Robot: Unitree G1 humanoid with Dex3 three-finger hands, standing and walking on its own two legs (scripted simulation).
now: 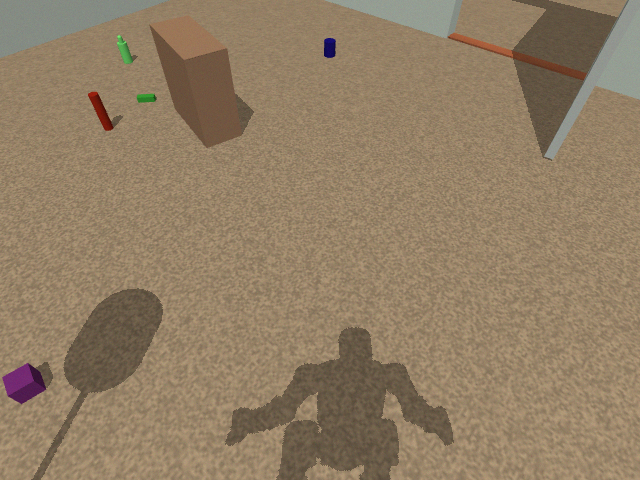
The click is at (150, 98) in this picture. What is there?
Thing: small brick
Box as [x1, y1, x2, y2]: [137, 94, 155, 102]
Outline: 137,95 138,102 154,101 155,99 154,94
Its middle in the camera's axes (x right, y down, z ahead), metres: -1.02 -0.84 +2.32
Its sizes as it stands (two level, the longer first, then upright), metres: 0.095 0.037 0.031
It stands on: the floor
